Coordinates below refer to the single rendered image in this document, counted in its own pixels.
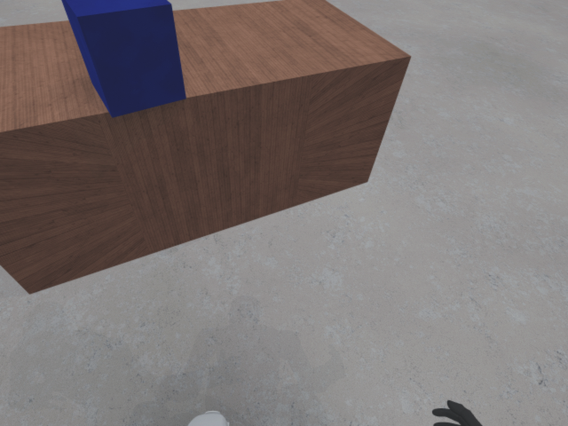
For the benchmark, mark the carton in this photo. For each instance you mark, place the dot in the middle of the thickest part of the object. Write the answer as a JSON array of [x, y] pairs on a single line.
[[130, 50]]

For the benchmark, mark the robot right hand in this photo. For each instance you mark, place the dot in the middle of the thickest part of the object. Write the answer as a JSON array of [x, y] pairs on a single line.
[[458, 413]]

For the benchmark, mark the pedestal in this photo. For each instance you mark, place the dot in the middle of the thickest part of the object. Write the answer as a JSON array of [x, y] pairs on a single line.
[[286, 102]]

